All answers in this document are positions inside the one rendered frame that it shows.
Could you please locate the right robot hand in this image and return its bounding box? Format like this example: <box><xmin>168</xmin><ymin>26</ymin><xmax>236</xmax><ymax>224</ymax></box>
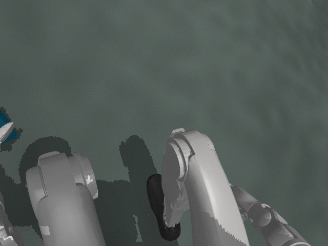
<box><xmin>229</xmin><ymin>183</ymin><xmax>259</xmax><ymax>222</ymax></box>

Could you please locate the left robot arm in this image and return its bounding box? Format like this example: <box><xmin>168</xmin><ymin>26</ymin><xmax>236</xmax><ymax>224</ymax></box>
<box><xmin>0</xmin><ymin>192</ymin><xmax>25</xmax><ymax>246</ymax></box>

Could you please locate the right robot arm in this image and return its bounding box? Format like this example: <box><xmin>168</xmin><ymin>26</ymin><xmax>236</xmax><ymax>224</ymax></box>
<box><xmin>248</xmin><ymin>202</ymin><xmax>311</xmax><ymax>246</ymax></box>

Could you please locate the left robot hand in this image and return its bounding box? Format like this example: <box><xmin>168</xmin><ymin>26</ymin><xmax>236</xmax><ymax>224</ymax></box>
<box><xmin>0</xmin><ymin>122</ymin><xmax>15</xmax><ymax>151</ymax></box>

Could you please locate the right robot foot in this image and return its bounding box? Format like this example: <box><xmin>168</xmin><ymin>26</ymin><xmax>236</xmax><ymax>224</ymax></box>
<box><xmin>147</xmin><ymin>174</ymin><xmax>181</xmax><ymax>241</ymax></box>

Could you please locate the carton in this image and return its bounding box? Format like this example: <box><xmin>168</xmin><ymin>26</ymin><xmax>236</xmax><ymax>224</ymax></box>
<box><xmin>0</xmin><ymin>110</ymin><xmax>18</xmax><ymax>144</ymax></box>

